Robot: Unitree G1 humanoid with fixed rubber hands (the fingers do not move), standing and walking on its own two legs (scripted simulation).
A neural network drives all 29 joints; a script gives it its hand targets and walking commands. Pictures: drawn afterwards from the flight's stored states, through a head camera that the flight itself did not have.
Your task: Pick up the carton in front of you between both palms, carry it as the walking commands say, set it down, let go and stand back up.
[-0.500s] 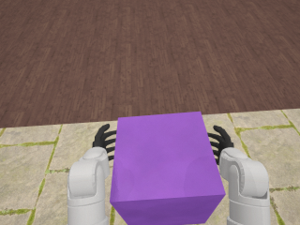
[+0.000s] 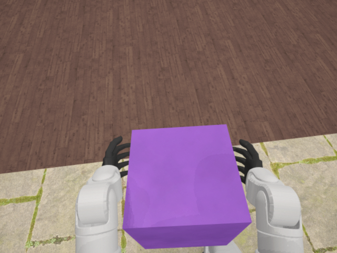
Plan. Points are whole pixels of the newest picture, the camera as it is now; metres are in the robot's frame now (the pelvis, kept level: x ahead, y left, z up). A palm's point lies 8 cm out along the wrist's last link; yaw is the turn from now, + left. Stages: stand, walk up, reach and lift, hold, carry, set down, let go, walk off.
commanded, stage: carry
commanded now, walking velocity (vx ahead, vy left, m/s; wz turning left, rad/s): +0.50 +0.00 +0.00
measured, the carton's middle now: (182, 191) +0.25 -0.01 -0.02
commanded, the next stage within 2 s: none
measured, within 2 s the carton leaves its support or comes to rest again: neither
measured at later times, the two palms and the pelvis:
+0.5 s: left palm (130, 64) +0.60 +0.13 +0.09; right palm (227, 63) +0.62 -0.17 +0.08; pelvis +0.34 -0.04 +0.00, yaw +3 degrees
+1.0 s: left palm out of the picture +1.02 +0.17 +0.14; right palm out of the picture +1.01 -0.12 +0.14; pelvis +0.66 +0.02 -0.01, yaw +1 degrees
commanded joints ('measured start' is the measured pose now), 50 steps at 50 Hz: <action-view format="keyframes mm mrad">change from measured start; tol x32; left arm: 1 -365 -970 -737 -66 -372 -7 -227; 29 -478 -787 -656 -188 -427 110 -239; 50 -1168 -792 -582 175 -467 184 -172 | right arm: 1 -481 913 739 -138 431 -14 287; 27 -576 825 715 -239 398 68 219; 50 -1271 744 576 103 501 162 217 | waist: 1 5 144 -239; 11 55 -308 -401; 32 27 -149 -219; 35 -13 285 -436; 50 -36 135 -304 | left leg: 1 276 209 -131 -81 381 72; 8 238 167 8 150 625 1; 13 -519 21 -205 1035 -204 -38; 29 -412 17 -23 248 212 -34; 33 19 -80 73 168 123 -6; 36 449 376 -756 -48 -6 198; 50 281 190 -174 49 397 146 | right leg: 1 -29 20 -51 -185 78 3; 9 535 116 -173 -412 67 -43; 11 955 -333 560 -585 -209 -220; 32 731 -103 -122 -427 609 -69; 37 -57 69 107 514 -288 -26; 50 -124 41 -12 -20 29 -42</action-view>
